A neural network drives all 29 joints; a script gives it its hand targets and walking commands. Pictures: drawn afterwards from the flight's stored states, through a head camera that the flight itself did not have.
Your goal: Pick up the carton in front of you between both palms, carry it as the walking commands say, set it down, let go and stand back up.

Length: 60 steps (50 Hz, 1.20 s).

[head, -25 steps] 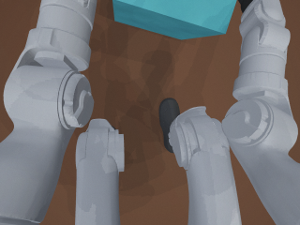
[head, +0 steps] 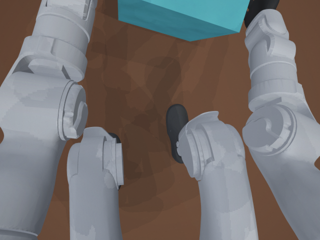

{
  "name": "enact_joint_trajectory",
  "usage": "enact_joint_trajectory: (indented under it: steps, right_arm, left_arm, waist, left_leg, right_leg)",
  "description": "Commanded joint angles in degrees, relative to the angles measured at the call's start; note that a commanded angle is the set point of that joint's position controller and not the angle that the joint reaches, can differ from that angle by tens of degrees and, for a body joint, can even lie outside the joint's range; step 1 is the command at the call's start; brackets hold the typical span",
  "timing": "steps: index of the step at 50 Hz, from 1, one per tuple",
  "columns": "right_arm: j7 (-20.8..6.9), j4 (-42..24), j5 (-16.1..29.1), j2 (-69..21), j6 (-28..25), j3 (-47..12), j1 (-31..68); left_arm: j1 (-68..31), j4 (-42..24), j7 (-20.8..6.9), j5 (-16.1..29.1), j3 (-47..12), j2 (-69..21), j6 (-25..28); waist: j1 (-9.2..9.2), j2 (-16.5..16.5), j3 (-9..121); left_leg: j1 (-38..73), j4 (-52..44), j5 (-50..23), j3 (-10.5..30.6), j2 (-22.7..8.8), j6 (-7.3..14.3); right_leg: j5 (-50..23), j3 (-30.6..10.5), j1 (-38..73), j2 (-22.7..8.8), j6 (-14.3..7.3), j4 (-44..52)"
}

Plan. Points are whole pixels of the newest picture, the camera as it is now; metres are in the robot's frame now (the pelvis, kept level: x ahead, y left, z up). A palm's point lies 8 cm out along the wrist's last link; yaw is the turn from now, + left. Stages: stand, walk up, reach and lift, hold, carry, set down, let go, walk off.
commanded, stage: set down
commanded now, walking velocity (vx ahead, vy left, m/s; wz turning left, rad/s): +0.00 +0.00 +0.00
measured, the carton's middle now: out of the picture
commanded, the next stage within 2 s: let go in 1.22 s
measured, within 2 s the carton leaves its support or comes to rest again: neither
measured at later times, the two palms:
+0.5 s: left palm out of the picture +0.62 +0.08 -0.08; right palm (307, 2) +0.50 -0.26 -0.10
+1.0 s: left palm out of the picture +0.62 +0.10 +0.06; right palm out of the picture +0.49 -0.28 +0.06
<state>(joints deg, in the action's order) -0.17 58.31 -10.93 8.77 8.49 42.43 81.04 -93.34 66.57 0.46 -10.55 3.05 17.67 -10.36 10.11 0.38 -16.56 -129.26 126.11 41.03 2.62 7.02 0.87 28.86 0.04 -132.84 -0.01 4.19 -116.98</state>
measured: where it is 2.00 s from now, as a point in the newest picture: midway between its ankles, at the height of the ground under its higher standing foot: (146, 157)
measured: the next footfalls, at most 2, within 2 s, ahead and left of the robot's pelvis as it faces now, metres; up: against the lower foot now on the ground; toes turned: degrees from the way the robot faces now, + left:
none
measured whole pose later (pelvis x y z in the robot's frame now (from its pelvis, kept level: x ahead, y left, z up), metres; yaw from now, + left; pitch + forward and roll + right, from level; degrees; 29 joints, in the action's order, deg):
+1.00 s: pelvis +0.00 -0.01 +0.15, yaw +2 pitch +48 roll -2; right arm 7.7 37.5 5.4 8.2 17.7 27.1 68.3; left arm -89.7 59.7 -2.5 -1.4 -1.1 27.9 -20.6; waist 13.1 -3.0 -3.6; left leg -109.2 93.6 31.9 2.1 3.8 0.7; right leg 21.8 -0.1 -112.6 0.3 1.7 -86.8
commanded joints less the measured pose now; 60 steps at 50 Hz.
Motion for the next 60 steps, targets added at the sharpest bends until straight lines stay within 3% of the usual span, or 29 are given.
enact_joint_trajectory:
  steps: [1,2,3,4,7,11,14,15,18,19,22,23,24,27,30,33,34,36,37,38,42,45,46,50,51,52,58,59,60]
  right_arm:
    - [5.6,-3.0,9.4,13.8,-7.4,-5.8,9.5]
    - [5.6,-2.5,12.2,12.3,-7.5,-9.0,9.4]
    - [5.8,-0.7,13.3,13.0,-7.4,-9.8,11.6]
    - [5.6,2.3,16.6,12.1,-6.7,-12.5,10.3]
    - [6.0,-1.2,21.9,14.4,-6.2,-15.7,12.6]
    - [8.4,-7.5,25.0,16.0,-3.1,-19.5,17.6]
    - [10.2,-8.2,23.0,14.1,-0.5,-19.3,18.9]
    - [10.8,-10.2,21.4,13.5,0.4,-20.0,17.7]
    - [12.8,-16.2,19.7,14.0,1.9,-19.9,18.1]
    - [13.1,-14.4,19.5,9.8,3.3,-21.8,16.5]
    - [13.3,-14.4,17.7,6.9,4.5,-18.6,11.3]
    - [13.1,-18.6,15.5,9.1,3.9,-17.6,12.0]
    - [13.1,-18.5,17.0,7.0,4.3,-19.1,12.6]
    - [12.1,-19.4,15.9,7.3,4.7,-19.1,11.3]
    - [11.5,-19.4,17.2,6.8,5.7,-20.2,9.4]
    - [10.5,-19.3,17.5,5.4,6.1,-18.0,5.4]
    - [10.4,-20.0,16.8,6.6,6.1,-17.3,5.1]
    - [10.0,-21.4,16.1,8.1,6.3,-16.8,5.1]
    - [9.8,-23.2,17.2,7.7,6.6,-16.1,4.7]
    - [9.7,-25.1,16.0,9.3,6.7,-16.6,5.7]
    - [9.0,-26.8,15.6,10.1,8.0,-14.4,0.4]
    - [7.8,-29.0,17.6,7.2,8.5,-16.8,-0.2]
    - [7.9,-26.5,16.4,6.5,8.2,-14.7,-3.2]
    - [6.7,-26.7,15.7,5.9,8.4,-13.9,-5.8]
    - [6.8,-28.3,13.6,5.5,7.9,-14.1,-5.0]
    - [6.6,-30.1,13.6,4.5,7.4,-13.7,-4.8]
    - [5.1,-28.9,11.4,2.9,6.2,-13.2,-8.9]
    - [3.8,-27.0,9.8,5.4,5.9,-9.1,-7.9]
    - [3.4,-29.6,10.0,4.7,5.7,-10.7,-8.7]
  left_arm:
    - [-22.5,-6.3,2.7,12.9,-11.7,10.4,3.2]
    - [-23.7,-5.9,2.5,15.2,-14.2,10.6,3.0]
    - [-27.9,-6.4,2.0,18.1,-16.5,10.6,2.6]
    - [-29.1,-7.3,1.8,18.9,-18.8,11.2,2.4]
    - [-32.5,-12.5,1.4,21.1,-19.9,14.4,1.7]
    - [-31.3,-7.4,0.6,21.7,-18.2,16.2,-1.5]
    - [-28.3,-2.2,-0.9,18.8,-14.4,19.2,-3.3]
    - [-27.7,-4.1,-1.5,21.0,-14.2,19.3,-3.6]
    - [-28.3,-5.7,-1.8,20.8,-12.7,20.0,-4.8]
    - [-27.0,-2.7,-2.4,19.1,-10.6,20.2,-4.8]
    - [-27.1,-3.6,-2.1,15.4,-8.4,22.4,-4.6]
    - [-27.1,-7.8,-2.2,17.1,-7.7,21.9,-4.2]
    - [-25.1,-1.9,-2.1,14.9,-7.6,21.9,-4.7]
    - [-22.6,-1.9,-2.4,14.5,-4.3,20.0,-4.6]
    - [-21.3,-2.5,-2.8,11.7,-3.3,19.8,-4.9]
    - [-20.7,-4.4,-3.0,11.3,-4.8,18.0,-5.8]
    - [-20.9,-5.9,-2.8,10.6,-3.7,17.7,-5.7]
    - [-22.0,-6.7,-2.8,11.6,-3.1,18.5,-5.9]
    - [-21.6,-8.3,-3.0,10.2,-5.0,16.2,-6.7]
    - [-22.5,-9.2,-3.0,11.8,-3.6,18.1,-7.1]
    - [-19.6,-12.6,-2.7,10.0,-3.9,14.8,-9.2]
    - [-17.2,-13.2,-2.9,8.1,-3.6,13.4,-9.2]
    - [-16.5,-14.4,-3.0,9.5,-3.1,13.3,-9.0]
    - [-13.5,-14.3,-3.4,7.6,-2.3,12.6,-8.8]
    - [-13.0,-13.6,-3.5,7.2,-0.5,13.6,-8.6]
    - [-11.7,-11.0,-3.7,7.3,-0.7,13.0,-8.8]
    - [-7.3,-11.0,-4.3,4.4,1.5,11.5,-7.1]
    - [-9.8,-13.1,-3.7,4.4,0.2,8.9,-7.6]
    - [-9.0,-15.3,-3.8,5.1,1.6,7.2,-6.8]
  waist:
    - [8.97,-14.2,53.2]
    - [8.31,-14.0,55.5]
    - [11.19,-14.6,56.3]
    - [9.62,-20.2,58.0]
    - [10.63,-25.1,66.7]
    - [7.15,-19.1,67.8]
    - [5.56,-11.8,64.8]
    - [9.09,-8.1,65.7]
    - [9.23,-6.7,75.7]
    - [6.79,-6.5,71.2]
    - [6.88,-9.2,70.8]
    - [9.63,-7.4,74.2]
    - [6.12,-8.9,73.4]
    - [7.22,-6.8,69.9]
    - [4.15,-8.1,68.1]
    - [7.97,-10.3,71.2]
    - [5.46,-11.3,72.0]
    - [8.67,-10.0,74.5]
    - [7.89,-14.8,77.4]
    - [10.01,-11.5,78.1]
    - [9.56,-18.9,83.9]
    - [6.36,-17.9,83.5]
    - [9.25,-17.5,82.3]
    - [7.17,-19.2,82.0]
    - [9.55,-14.2,80.0]
    - [8.63,-13.0,77.4]
    - [6.78,-15.9,78.5]
    - [10.08,-17.8,75.6]
    - [8.12,-17.6,77.4]
  left_leg:
    - [25.0,-10.5,-31.2,5.1,-5.7,-1.6]
    - [26.8,-11.6,-29.5,4.8,-5.3,-1.1]
    - [28.0,-11.1,-28.9,5.4,-6.2,-1.0]
    - [34.1,-11.4,-29.5,5.2,-6.3,-2.0]
    - [46.0,-10.1,-31.3,4.5,-7.0,-2.5]
    - [37.6,-11.4,-18.8,-0.1,-6.1,-2.3]
    - [26.0,-12.9,-11.1,-2.0,-5.3,-0.5]
    - [24.9,-13.0,-9.3,-1.8,-5.1,0.1]
    - [25.5,-15.3,-10.9,-3.3,-4.1,0.0]
    - [21.5,-14.7,-10.3,-4.7,-3.3,0.7]
    - [23.4,-19.1,-9.7,-3.7,-3.3,1.4]
    - [22.5,-18.7,-11.9,-4.4,-2.0,0.9]
    - [23.7,-20.6,-12.6,-4.9,-2.0,1.2]
    - [21.4,-23.6,-10.7,-4.7,-1.7,1.6]
    - [24.4,-26.6,-11.5,-4.9,-1.5,1.2]
    - [32.2,-29.4,-12.3,-3.9,-1.9,0.7]
    - [33.9,-30.2,-14.5,-3.9,-1.6,0.6]
    - [39.4,-32.4,-16.4,-2.6,-1.7,0.8]
    - [43.3,-32.4,-18.5,-3.6,-1.5,0.1]
    - [45.7,-33.2,-20.0,-2.5,-1.4,0.2]
    - [57.1,-37.3,-27.6,-1.8,-1.3,-1.4]
    - [58.6,-39.5,-30.4,-2.4,-1.2,-1.1]
    - [57.6,-41.3,-29.9,-2.1,-1.1,-1.3]
    - [62.8,-46.4,-32.7,-1.5,-1.5,-1.9]
    - [60.3,-47.1,-31.0,-1.5,-1.1,-1.4]
    - [58.6,-49.1,-32.0,-0.4,-1.6,-0.7]
    - [66.8,-56.2,-36.5,-0.6,-1.5,-1.8]
    - [67.9,-57.7,-36.8,1.2,-2.1,-2.8]
    - [71.3,-58.0,-39.3,-0.1,-1.3,-2.9]
  right_leg:
    - [-29.4,3.3,32.4,1.2,-0.6,-0.4]
    - [-28.6,3.8,33.1,0.9,-0.7,-0.1]
    - [-27.6,4.4,32.5,0.5,-0.9,0.2]
    - [-25.4,3.3,30.0,0.4,-1.8,0.8]
    - [-25.7,4.2,30.5,-0.3,-2.4,1.6]
    - [-25.3,4.4,45.0,-0.8,-2.1,3.5]
    - [-21.4,3.7,54.8,1.0,-1.8,5.8]
    - [-19.6,3.3,57.6,0.6,-1.7,7.2]
    - [-24.8,3.6,68.7,1.3,-2.3,8.3]
    - [-24.1,3.0,68.6,2.2,-2.0,9.2]
    - [-23.9,3.7,64.5,3.2,-2.0,10.6]
    - [-27.3,3.1,67.1,3.5,-2.1,12.4]
    - [-27.6,3.9,67.0,3.8,-1.8,12.6]
    - [-25.4,3.7,65.0,4.0,-1.8,15.2]
    - [-23.1,3.8,60.8,3.5,-0.5,18.3]
    - [-22.5,5.8,56.8,3.6,-0.3,20.5]
    - [-24.4,5.6,56.3,3.3,-0.2,21.4]
    - [-24.3,7.4,54.2,3.6,-0.3,23.3]
    - [-25.6,7.5,54.0,3.4,-0.1,24.8]
    - [-26.0,7.7,54.7,3.6,-0.2,26.0]
    - [-29.8,8.2,54.5,3.5,-1.2,29.8]
    - [-31.4,7.4,55.6,3.7,-0.5,33.2]
    - [-32.3,7.3,58.6,3.3,-0.8,35.0]
    - [-33.1,7.2,59.1,3.2,-0.5,39.3]
    - [-33.1,7.2,61.4,3.9,-0.2,41.1]
    - [-35.3,6.7,61.9,2.5,0.2,42.2]
    - [-36.3,6.0,66.5,2.7,0.4,49.0]
    - [-36.4,6.7,63.0,2.6,0.0,49.4]
    - [-37.0,6.3,64.3,3.6,-0.2,51.1]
